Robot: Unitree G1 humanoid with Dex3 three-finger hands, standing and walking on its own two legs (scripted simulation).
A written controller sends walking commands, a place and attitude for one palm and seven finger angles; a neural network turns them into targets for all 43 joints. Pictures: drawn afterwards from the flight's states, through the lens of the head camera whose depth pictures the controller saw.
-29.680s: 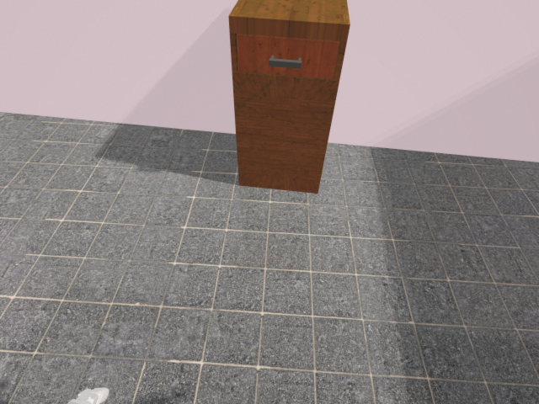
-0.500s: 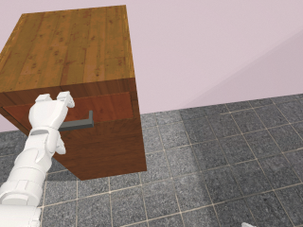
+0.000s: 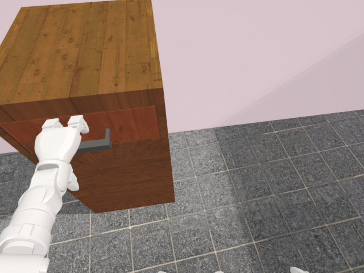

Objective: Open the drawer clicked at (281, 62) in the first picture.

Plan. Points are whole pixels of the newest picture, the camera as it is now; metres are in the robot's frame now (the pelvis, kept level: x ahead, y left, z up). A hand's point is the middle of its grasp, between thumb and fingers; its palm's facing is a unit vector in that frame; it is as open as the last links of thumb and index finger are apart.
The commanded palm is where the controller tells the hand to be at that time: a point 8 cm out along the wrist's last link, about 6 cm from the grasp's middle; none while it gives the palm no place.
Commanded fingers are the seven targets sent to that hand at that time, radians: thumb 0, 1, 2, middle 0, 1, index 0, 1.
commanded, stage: lower the fingers behind the handle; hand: left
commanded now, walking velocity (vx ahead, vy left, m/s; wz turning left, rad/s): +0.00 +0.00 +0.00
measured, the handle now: (87, 140) +0.43 +0.28 -0.03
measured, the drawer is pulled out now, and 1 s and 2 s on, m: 0.00 0.00 0.00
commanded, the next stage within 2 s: lift the fingers back up to retry in 1.16 s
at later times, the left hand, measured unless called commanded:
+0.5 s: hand (77, 154) +0.38 +0.29 -0.01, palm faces -0.02 -0.01 -1.00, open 13.7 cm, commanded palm +0.36 +0.29 +0.03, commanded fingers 0.00 -0.50 0.30 -0.30 -1.20 -0.30 -1.20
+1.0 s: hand (78, 155) +0.38 +0.29 -0.02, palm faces -0.03 +0.02 -1.00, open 13.8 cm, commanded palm +0.36 +0.29 +0.01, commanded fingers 0.00 -0.50 0.30 -0.30 -1.20 -0.30 -1.20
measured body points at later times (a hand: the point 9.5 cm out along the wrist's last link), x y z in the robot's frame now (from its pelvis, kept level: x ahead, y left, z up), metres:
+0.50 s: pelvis -0.01 +0.00 -0.01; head +0.08 -0.01 +0.43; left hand +0.38 +0.29 +0.04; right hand +0.07 -0.27 -0.15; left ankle -0.03 +0.09 -0.70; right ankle +0.00 -0.12 -0.70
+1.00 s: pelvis -0.03 -0.01 -0.03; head +0.06 -0.02 +0.41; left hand +0.38 +0.28 +0.04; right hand +0.04 -0.28 -0.16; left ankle -0.03 +0.09 -0.70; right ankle +0.00 -0.12 -0.70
